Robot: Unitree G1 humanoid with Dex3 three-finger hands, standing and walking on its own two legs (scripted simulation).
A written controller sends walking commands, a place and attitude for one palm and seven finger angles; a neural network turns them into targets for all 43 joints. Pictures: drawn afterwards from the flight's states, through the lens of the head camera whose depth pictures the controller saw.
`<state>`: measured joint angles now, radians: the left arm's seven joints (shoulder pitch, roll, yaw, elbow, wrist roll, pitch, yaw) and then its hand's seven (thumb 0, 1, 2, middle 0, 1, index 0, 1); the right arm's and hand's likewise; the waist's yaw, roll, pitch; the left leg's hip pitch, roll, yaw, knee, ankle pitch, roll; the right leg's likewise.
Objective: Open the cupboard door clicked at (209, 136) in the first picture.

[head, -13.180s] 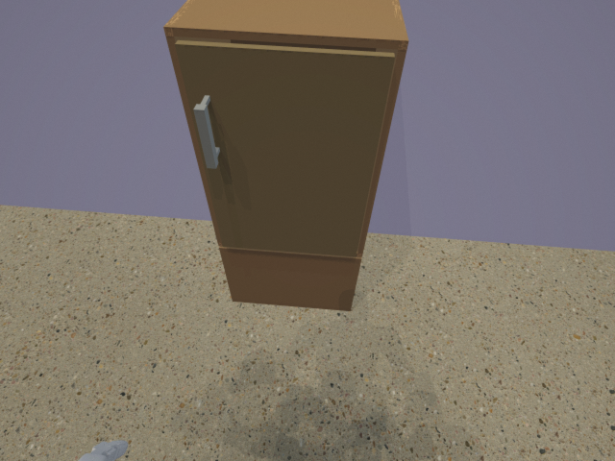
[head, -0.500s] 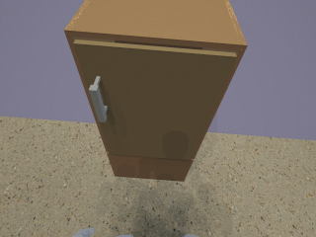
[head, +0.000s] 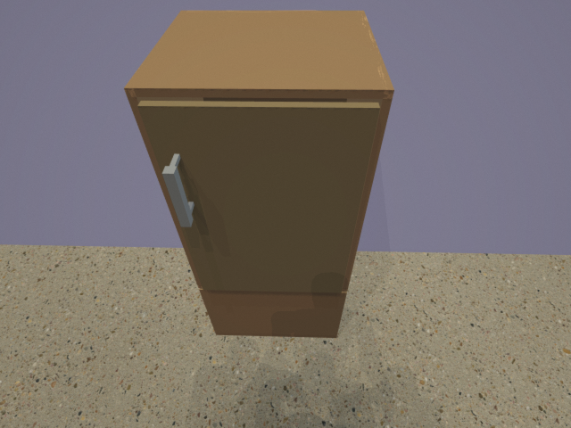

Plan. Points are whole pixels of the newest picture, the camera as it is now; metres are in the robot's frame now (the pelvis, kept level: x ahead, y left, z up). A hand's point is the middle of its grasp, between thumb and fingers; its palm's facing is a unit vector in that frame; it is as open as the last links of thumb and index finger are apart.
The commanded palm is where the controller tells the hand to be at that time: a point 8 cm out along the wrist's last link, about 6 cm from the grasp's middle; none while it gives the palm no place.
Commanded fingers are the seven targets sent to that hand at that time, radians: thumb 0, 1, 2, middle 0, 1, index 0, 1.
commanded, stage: come to a stop and stand still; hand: left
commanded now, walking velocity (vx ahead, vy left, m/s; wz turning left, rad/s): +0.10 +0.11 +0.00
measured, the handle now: (181, 191) +0.53 +0.25 +0.01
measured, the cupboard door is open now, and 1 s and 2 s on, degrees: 0 0 0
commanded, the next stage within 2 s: look again from close up in 0.74 s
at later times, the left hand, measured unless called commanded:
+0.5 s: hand out of the picture +0.05 +0.26 -0.18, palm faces -0.01 -0.97 -0.25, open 7.4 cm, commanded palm none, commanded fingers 0.00 0.90 0.90 -0.20 -0.30 -0.20 -0.30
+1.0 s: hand out of the picture +0.03 +0.24 -0.18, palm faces -0.04 -0.98 -0.19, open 7.4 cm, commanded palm none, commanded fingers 0.00 0.90 0.90 -0.20 -0.30 -0.20 -0.30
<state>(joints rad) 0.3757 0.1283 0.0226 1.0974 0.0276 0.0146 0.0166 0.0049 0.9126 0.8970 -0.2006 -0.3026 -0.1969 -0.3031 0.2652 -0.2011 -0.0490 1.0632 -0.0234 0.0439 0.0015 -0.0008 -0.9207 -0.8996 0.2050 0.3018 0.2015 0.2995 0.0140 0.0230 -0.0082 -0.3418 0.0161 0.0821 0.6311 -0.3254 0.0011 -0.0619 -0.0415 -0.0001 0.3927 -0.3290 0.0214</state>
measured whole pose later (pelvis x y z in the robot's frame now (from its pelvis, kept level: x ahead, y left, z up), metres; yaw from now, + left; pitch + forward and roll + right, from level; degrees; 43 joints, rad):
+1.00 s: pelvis +0.02 +0.06 +0.00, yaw -1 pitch +0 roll +0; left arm 0.27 0.17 -0.02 1.08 0.02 0.01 0.03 0.00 0.91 0.90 -0.20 -0.30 -0.20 -0.30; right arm 0.25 -0.18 0.02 1.08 -0.01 -0.02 -0.02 0.00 -0.90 -0.90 0.20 0.30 0.20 0.30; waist 0.00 -0.02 0.03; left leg -0.24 -0.04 0.15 0.47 -0.25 0.08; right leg -0.13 -0.05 0.00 0.48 -0.35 0.03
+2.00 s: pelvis -0.04 -0.01 -0.09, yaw +3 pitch +11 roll -2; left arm 0.42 0.23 0.27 0.15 -0.32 -0.56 -0.34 0.02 0.47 0.71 -0.24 -0.58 -0.23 -0.58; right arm 0.17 -0.29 -0.05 0.55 0.02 -0.23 -0.06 0.01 -0.90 -0.90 0.20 0.30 0.20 0.30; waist 0.04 -0.02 -0.12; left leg -0.90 0.06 -0.01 1.12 -0.41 -0.01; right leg -0.73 0.03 -0.15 1.12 -0.58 -0.08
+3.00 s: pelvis -0.04 +0.05 -0.04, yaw +2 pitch +7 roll -3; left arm -0.01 0.41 0.39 0.34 -0.34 -0.27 -0.44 -0.01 -0.49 0.30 -0.30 -1.20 -0.30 -1.20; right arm 0.26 -0.26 0.07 0.56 0.04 -0.19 -0.08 0.01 -0.90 -0.90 0.21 0.30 0.21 0.30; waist 0.00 0.02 -0.06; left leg -0.68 0.02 0.05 0.87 -0.33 0.07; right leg -0.51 0.00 -0.10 0.82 -0.44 0.00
